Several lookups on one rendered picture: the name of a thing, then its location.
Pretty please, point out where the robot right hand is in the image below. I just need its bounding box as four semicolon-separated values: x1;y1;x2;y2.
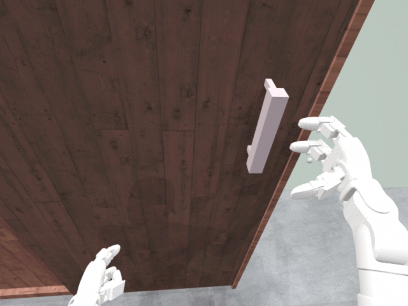
289;116;372;200

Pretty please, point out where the left robot forearm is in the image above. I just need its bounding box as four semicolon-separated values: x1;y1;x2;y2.
68;291;101;306

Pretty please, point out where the wardrobe door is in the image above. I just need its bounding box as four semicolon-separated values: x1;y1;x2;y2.
0;0;360;296
0;217;63;289

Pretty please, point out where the right robot forearm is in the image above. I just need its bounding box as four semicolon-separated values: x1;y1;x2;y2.
339;178;408;306

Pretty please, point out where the robot left hand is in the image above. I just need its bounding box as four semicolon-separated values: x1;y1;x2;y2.
77;245;125;304

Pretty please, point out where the handle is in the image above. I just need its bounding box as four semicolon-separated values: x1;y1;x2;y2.
246;79;289;173

